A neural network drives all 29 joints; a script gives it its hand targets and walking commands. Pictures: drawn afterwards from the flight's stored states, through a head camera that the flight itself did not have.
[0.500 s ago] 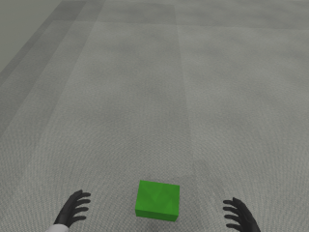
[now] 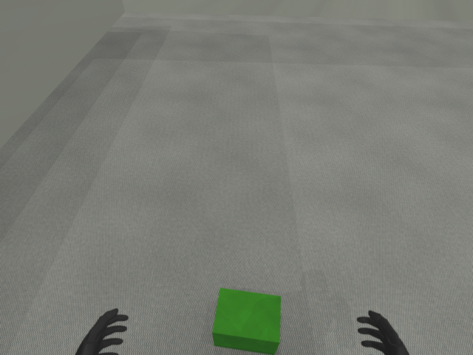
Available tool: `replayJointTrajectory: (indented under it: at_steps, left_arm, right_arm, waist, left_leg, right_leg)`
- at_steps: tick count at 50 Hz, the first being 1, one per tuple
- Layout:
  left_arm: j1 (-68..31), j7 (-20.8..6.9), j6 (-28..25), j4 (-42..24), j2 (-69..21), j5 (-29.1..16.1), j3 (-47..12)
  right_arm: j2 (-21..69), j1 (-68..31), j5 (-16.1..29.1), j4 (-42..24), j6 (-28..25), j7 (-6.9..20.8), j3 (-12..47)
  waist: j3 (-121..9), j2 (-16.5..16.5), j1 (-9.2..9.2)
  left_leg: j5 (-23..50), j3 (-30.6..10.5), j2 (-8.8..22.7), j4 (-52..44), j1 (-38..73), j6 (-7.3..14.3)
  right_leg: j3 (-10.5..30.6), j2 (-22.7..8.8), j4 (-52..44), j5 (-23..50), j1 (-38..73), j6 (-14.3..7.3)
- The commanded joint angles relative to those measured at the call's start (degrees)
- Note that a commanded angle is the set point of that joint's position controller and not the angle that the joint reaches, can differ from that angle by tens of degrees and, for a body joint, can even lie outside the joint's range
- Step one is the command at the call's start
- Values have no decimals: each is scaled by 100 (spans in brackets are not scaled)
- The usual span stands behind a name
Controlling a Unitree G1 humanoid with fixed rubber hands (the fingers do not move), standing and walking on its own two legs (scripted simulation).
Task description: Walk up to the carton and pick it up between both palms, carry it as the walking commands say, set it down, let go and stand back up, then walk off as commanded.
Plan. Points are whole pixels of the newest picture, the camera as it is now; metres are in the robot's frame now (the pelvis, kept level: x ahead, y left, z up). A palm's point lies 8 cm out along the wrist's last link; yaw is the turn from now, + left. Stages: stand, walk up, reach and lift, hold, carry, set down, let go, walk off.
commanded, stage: stand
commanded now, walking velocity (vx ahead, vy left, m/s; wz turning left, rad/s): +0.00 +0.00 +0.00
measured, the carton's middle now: (247, 321) +0.41 -0.03 -0.69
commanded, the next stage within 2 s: walk off in 1.76 s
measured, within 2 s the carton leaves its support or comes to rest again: neither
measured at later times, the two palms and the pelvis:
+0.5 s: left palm out of the picture +0.14 +0.28 -0.08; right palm out of the picture +0.16 -0.30 -0.09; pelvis +0.02 -0.01 +0.01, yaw +1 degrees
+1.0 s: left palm out of the picture +0.10 +0.29 -0.08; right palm out of the picture +0.12 -0.32 -0.09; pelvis +0.01 -0.02 +0.01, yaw +1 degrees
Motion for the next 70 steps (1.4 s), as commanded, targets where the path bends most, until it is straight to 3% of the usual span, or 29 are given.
replayJointTrajectory:
  at_steps: [1,7,20,29,43,70]
  left_arm:
    - [-200,100,-315,-69,977,64,304]
    - [-236,105,-477,353,1146,36,276]
    - [-283,182,-518,1056,1444,-29,236]
    - [-436,185,-531,1451,1499,-63,204]
    - [-603,152,-553,1938,1606,-93,155]
    - [-698,120,-582,2422,1758,-125,59]
  right_arm:
    - [-930,-437,-59,-32,-532,-86,-307]
    - [-1066,-420,-36,513,-752,-49,-263]
    - [-1348,-390,14,1315,-878,-121,-153]
    - [-1421,-460,43,1703,-908,-137,-86]
    - [-1549,-535,59,2176,-935,-127,-31]
    - [-1681,-552,88,2639,-971,-98,33]
  waist:
    - [-54,81,49]
    - [-695,-42,-14]
    - [-675,-64,10]
    - [-619,-50,24]
    - [-428,-58,16]
    - [-357,-44,23]
  left_leg:
    - [-461,-796,603,-927,-636,-158]
    - [1449,-630,613,-550,22,-203]
    - [2223,-684,709,-659,125,-168]
    - [2160,-687,749,-859,159,-161]
    - [1615,-722,811,-1192,145,-122]
    - [1413,-789,870,-1422,139,-70]
  right_leg:
    - [344,-412,-579,-16,-459,81]
    - [419,-591,-580,1327,-221,17]
    - [481,-739,-696,2155,231,-15]
    - [530,-785,-883,2201,427,-24]
    - [624,-820,-1239,1674,426,-38]
    - [649,-855,-1405,1393,418,-66]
